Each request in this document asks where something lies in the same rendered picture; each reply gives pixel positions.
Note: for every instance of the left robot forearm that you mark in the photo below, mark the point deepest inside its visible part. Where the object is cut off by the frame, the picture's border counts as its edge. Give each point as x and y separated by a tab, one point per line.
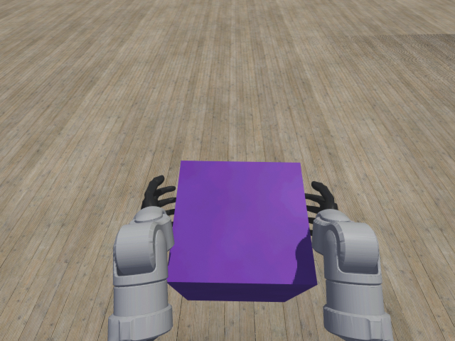
140	272

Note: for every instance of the right robot forearm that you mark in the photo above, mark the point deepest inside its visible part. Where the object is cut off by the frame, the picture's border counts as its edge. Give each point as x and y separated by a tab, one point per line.
354	308

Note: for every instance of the right robot hand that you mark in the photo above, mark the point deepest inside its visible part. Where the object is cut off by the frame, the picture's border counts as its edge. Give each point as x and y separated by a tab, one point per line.
326	201

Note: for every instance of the left robot hand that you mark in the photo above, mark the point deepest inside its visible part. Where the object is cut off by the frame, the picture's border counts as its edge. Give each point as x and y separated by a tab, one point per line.
152	194

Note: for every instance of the carton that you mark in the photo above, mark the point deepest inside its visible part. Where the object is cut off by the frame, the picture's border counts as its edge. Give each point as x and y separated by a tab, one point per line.
241	232

